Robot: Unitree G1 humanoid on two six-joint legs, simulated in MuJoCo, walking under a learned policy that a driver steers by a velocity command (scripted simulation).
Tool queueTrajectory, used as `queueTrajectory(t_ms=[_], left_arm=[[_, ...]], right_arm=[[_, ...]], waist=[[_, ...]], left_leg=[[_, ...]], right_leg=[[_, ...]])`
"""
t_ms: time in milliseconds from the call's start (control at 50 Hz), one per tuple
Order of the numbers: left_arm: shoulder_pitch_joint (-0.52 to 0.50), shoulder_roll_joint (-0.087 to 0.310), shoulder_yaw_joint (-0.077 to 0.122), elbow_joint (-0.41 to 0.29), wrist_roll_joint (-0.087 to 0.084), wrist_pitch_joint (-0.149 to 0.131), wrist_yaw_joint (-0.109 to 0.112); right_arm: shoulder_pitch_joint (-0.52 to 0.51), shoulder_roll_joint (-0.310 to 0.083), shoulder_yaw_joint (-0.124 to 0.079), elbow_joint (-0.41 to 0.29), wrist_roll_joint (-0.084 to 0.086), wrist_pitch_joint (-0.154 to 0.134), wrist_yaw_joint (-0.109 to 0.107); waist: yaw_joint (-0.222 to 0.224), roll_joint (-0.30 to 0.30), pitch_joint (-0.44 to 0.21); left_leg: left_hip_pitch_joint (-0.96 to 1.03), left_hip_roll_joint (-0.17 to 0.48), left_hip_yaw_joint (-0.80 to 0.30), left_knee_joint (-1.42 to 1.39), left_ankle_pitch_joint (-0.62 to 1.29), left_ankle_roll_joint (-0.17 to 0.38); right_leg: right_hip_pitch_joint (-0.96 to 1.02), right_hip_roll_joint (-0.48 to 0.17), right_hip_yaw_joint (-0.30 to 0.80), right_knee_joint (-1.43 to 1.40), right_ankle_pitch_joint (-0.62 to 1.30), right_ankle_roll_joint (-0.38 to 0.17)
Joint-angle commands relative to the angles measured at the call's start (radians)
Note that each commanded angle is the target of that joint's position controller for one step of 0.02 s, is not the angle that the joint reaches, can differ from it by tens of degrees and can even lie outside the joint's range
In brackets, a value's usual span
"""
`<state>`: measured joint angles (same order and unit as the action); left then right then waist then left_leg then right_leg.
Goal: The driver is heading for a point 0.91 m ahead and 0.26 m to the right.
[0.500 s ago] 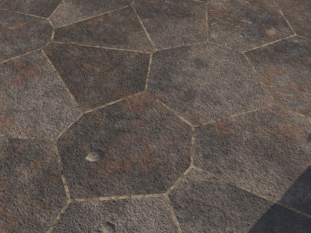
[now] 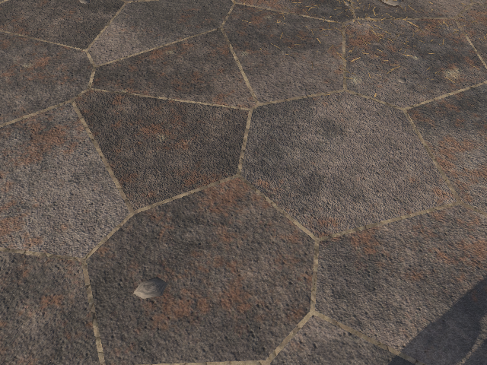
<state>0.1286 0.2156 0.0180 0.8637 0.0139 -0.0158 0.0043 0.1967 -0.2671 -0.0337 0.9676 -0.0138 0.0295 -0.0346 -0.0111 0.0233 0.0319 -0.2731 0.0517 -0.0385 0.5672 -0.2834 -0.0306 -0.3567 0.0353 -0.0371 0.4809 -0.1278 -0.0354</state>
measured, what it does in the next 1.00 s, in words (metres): shifts its weight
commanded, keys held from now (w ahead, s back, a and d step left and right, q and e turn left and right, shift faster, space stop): no key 0.82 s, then w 0.18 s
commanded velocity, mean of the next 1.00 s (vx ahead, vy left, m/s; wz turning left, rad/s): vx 0.04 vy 0.00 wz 0.00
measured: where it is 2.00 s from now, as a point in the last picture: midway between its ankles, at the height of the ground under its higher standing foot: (262, 328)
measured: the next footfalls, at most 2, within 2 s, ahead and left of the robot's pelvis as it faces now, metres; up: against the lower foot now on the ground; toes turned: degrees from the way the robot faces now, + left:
left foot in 1.56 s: +0.51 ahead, +0.12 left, +0.00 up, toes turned +1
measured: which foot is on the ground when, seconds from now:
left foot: down 0.00-1.00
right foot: down 0.00-1.00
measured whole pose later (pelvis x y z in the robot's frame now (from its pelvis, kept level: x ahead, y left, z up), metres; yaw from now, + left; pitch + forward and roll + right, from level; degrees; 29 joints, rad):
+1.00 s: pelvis +0.07 +0.02 +0.00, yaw -1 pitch -1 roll +0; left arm 0.22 0.23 0.05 1.10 -0.02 -0.02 0.02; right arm 0.35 -0.22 -0.04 1.10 0.02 -0.03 -0.04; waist -0.02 0.01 -0.01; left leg -0.10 0.01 0.00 0.49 -0.39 0.02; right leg -0.32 -0.01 -0.04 0.74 -0.43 -0.04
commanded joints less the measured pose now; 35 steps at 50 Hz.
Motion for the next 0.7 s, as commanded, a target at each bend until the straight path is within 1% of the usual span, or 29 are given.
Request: queueTrajectory(t_ms=[20, 40, 60, 80, 100, 140, 220, 320, 420, 700], left_arm=[[-0.003, 0.127, 0.029, -0.04, 0.002, -0.008, 0.005], [-0.022, 0.124, 0.028, -0.037, 0.007, -0.008, 0.01], [-0.02, 0.119, 0.029, -0.032, 0.004, -0.008, 0.013], [-0.008, 0.114, 0.029, -0.022, 0.0, -0.007, 0.018], [0.003, 0.12, 0.031, -0.012, -0.001, -0.006, 0.02], [0.014, 0.118, 0.032, 0.006, -0.002, -0.006, 0.019], [0.013, 0.116, 0.034, 0.032, -0.009, -0.002, 0.016], [0.018, 0.121, 0.037, 0.066, -0.013, 0.01, 0.022], [0.018, 0.126, 0.039, 0.098, -0.014, 0.02, 0.029], [0.012, 0.12, 0.041, 0.171, -0.015, 0.03, 0.039]], right_arm=[[0.066, -0.153, -0.03, -0.006, 0.001, -0.004, -0.004], [0.045, -0.126, -0.025, 0.001, 0.007, -0.014, -0.002], [0.029, -0.097, -0.017, 0.005, 0.003, -0.027, -0.002], [0.017, -0.09, -0.015, 0.01, 0.0, -0.038, -0.001], [0.013, -0.086, -0.013, 0.013, 0.002, -0.048, 0.001], [0.039, -0.087, -0.011, 0.03, 0.009, -0.06, 0.003], [0.066, -0.086, -0.008, 0.055, 0.013, -0.056, 0.001], [0.068, -0.081, -0.004, 0.071, 0.014, -0.048, 0.001], [0.066, -0.072, 0.0, 0.084, 0.013, -0.045, 0.003], [0.086, -0.051, 0.007, 0.112, 0.009, -0.042, 0.0]], waist=[[0.021, 0.003, -0.016], [0.013, 0.04, 0.004], [0.021, 0.06, 0.004], [0.026, 0.071, -0.003], [0.026, 0.07, -0.008], [0.017, 0.042, -0.032], [0.003, 0.007, -0.05], [0.001, -0.016, -0.051], [0.004, -0.019, -0.045], [0.01, -0.013, -0.009]], left_leg=[[0.023, 0.04, -0.034, -0.146, -0.062, 0.078], [-0.075, 0.029, -0.038, -0.183, -0.169, 0.081], [-0.105, 0.029, -0.041, -0.209, -0.165, 0.068], [-0.106, 0.028, -0.039, -0.216, -0.117, 0.054], [-0.085, 0.025, -0.035, -0.211, -0.061, 0.045], [-0.038, 0.02, -0.026, -0.185, 0.035, 0.041], [0.016, 0.009, -0.011, -0.157, 0.152, 0.046], [0.043, 0.002, -0.002, -0.151, 0.221, 0.048], [0.055, -0.004, 0.006, -0.158, 0.248, 0.048], [0.041, -0.017, 0.019, -0.195, 0.153, 0.047]], right_leg=[[-0.01, -0.09, 0.112, -0.177, -0.347, 0.004], [0.08, -0.069, 0.084, -0.128, -0.263, 0.022], [0.132, -0.066, 0.077, -0.092, -0.189, 0.019], [0.161, -0.067, 0.073, -0.07, -0.128, 0.011], [0.166, -0.064, 0.068, -0.056, -0.071, 0.004], [0.177, -0.066, 0.065, -0.041, 0.026, -0.003], [0.189, -0.067, 0.061, -0.024, 0.134, -0.001], [0.206, -0.068, 0.059, -0.015, 0.181, 0.004], [0.219, -0.07, 0.06, -0.015, 0.192, 0.009], [0.219, -0.071, 0.061, -0.038, 0.119, 0.019]])
Keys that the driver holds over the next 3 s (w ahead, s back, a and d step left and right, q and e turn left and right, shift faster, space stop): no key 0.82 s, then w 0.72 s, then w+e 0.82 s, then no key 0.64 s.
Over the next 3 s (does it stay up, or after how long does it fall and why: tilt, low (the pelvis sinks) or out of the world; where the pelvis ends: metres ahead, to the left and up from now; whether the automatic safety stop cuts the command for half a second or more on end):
stays up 0.97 -0.13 0.00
